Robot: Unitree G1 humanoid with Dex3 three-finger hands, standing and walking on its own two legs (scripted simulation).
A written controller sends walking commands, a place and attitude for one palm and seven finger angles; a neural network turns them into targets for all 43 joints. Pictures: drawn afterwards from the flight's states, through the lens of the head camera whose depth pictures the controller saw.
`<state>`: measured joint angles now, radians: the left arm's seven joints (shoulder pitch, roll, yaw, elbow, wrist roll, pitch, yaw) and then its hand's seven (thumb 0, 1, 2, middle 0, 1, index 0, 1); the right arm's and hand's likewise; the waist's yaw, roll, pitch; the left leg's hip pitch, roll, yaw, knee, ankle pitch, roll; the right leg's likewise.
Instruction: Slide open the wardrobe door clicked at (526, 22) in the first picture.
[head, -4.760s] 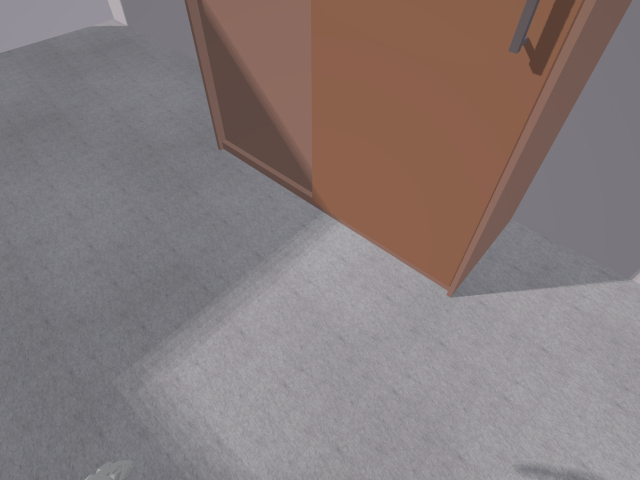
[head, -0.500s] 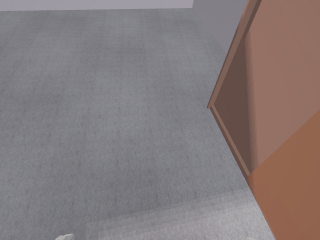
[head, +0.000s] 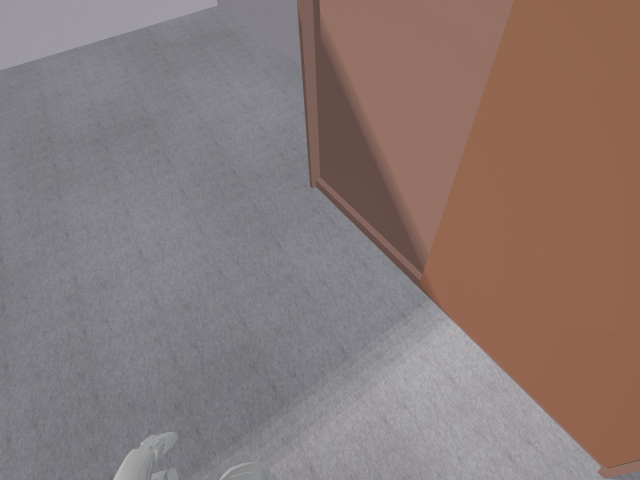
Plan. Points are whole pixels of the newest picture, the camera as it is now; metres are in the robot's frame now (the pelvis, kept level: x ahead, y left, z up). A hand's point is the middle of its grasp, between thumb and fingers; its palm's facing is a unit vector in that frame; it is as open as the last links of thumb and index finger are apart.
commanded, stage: turn to face it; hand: right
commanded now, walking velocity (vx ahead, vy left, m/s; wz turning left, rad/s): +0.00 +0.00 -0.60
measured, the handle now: out of the picture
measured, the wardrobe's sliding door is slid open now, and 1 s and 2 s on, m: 0.00 0.00 0.00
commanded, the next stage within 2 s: take the last steps up to it in 1.36 s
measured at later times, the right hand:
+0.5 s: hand out of the picture +0.02 -0.19 -0.14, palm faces +0.29 +0.92 -0.27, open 7.4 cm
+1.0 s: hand out of the picture -0.06 -0.24 -0.14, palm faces +0.55 +0.78 -0.29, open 7.4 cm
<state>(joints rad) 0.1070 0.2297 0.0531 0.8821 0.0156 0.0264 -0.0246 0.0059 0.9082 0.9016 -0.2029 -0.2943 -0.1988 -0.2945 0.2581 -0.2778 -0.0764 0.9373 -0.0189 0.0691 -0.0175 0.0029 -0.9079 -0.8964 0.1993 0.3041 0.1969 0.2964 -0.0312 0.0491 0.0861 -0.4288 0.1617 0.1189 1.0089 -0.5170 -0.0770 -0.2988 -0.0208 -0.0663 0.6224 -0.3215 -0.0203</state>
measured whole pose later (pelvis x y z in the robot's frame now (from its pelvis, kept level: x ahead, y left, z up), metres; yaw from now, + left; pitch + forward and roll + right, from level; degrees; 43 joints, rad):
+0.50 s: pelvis -0.01 +0.03 +0.01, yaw -18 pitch -1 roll -2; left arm 0.19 0.27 0.10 0.93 0.02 0.09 -0.04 0.01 0.91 0.90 -0.20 -0.29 -0.20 -0.29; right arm 0.20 -0.19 -0.03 0.86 -0.03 0.02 -0.02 0.00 -0.91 -0.90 0.20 0.30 0.20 0.30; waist 0.03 -0.02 0.08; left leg -0.23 0.13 0.16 0.55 -0.29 -0.02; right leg -0.48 -0.02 -0.04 1.05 -0.42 0.07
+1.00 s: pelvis -0.03 +0.01 +0.01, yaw -34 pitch +0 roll +0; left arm 0.20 0.22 0.06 0.92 0.02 0.04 -0.01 0.01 0.90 0.90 -0.21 -0.29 -0.20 -0.30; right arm 0.14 -0.26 -0.07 0.88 -0.01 0.05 -0.02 0.00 -0.91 -0.90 0.20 0.30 0.19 0.30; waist 0.03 -0.01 0.07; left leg -0.40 0.06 0.00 0.84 -0.44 -0.09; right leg -0.31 0.04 0.08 0.50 -0.19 -0.02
